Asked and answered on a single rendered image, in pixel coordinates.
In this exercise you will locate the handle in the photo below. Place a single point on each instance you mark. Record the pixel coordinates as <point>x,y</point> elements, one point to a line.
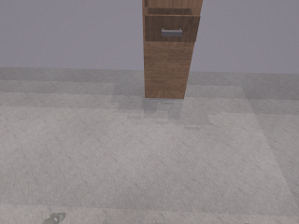
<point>171,32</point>

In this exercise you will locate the cabinet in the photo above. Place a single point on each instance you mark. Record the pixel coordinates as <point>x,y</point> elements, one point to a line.
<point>167,64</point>

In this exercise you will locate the robot left hand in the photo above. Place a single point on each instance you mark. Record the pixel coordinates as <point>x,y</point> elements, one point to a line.
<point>54,218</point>

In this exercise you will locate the drawer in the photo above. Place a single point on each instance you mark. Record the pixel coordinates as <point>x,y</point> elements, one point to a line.
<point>158,18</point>

